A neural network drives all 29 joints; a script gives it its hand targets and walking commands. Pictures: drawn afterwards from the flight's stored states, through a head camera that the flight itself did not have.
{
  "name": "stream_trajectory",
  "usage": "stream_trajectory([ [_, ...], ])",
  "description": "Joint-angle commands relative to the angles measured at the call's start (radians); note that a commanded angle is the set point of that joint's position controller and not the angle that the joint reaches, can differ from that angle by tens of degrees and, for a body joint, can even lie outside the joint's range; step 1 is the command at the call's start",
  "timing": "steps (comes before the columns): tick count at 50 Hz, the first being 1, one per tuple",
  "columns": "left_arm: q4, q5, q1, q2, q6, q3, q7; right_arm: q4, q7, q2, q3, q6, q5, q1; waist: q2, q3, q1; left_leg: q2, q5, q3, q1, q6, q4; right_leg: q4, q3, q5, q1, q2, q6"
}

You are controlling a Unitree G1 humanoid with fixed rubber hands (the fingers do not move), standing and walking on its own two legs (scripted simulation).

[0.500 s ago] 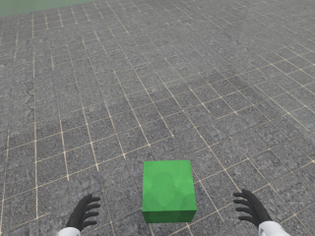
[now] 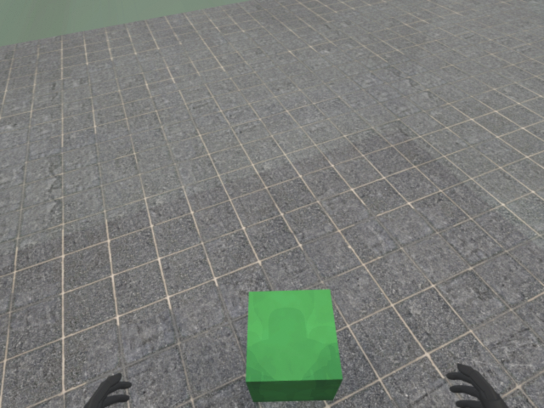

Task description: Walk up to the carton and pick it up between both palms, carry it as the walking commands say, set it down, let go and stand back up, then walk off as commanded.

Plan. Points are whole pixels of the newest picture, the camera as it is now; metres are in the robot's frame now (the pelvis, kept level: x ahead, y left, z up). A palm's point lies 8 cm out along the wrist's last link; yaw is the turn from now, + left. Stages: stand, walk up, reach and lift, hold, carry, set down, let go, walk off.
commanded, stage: stand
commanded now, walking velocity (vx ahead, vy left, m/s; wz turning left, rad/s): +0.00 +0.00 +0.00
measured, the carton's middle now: (291, 346) +0.41 -0.02 -0.64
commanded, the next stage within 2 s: walk off in 1.38 s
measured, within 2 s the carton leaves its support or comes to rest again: neither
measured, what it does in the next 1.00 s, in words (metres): stands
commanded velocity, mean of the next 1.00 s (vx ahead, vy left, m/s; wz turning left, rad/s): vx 0.00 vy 0.00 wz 0.00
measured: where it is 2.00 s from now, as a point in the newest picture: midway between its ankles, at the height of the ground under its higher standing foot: outside the picture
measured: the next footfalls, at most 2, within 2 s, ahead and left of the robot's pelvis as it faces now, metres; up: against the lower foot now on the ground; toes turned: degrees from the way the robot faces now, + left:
left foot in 1.86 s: +0.04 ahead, +0.17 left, +0.00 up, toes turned +5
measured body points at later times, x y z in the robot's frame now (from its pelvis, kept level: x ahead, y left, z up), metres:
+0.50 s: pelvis -0.01 -0.01 +0.01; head -0.02 -0.01 +0.45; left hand +0.11 +0.30 -0.10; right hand +0.10 -0.31 -0.11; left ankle -0.06 +0.13 -0.74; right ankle +0.00 -0.12 -0.74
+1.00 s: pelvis -0.02 -0.01 +0.01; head -0.03 -0.01 +0.46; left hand +0.07 +0.31 -0.10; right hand +0.08 -0.32 -0.11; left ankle -0.06 +0.13 -0.74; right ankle +0.00 -0.12 -0.74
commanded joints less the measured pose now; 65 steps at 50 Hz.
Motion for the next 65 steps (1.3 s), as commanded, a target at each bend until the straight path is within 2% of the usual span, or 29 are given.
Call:
stream_trajectory([
  [1,-0.039,-0.002,-0.026,0.160,-0.017,0.035,0.006,-0.039,-0.006,-0.149,-0.033,-0.016,0.002,-0.014,-0.018,-0.062,-0.001,0.072,0.376,-0.041,-0.054,0.001,-0.058,-0.043,0.067,0.342,0.108,-0.078,-0.018],
  [10,0.020,-0.007,-0.050,0.171,-0.022,0.029,0.006,0.022,-0.009,-0.161,-0.021,-0.022,0.006,-0.025,-0.018,-0.051,0.001,0.080,0.355,-0.047,-0.045,0.002,-0.085,-0.072,0.075,0.335,0.125,-0.087,-0.020],
  [32,0.151,-0.015,-0.084,0.206,-0.024,0.025,-0.001,0.145,-0.005,-0.186,-0.011,-0.032,0.011,-0.047,-0.021,-0.003,0.010,0.093,0.222,-0.067,-0.055,0.015,-0.156,-0.153,0.106,0.198,0.123,-0.102,-0.021],
  [65,0.244,-0.026,-0.110,0.226,-0.026,0.013,-0.006,0.224,-0.001,-0.206,-0.004,-0.036,0.019,-0.076,-0.020,-0.004,0.012,0.105,0.233,-0.081,-0.040,0.022,-0.192,-0.176,0.107,0.213,0.137,-0.118,-0.025],
])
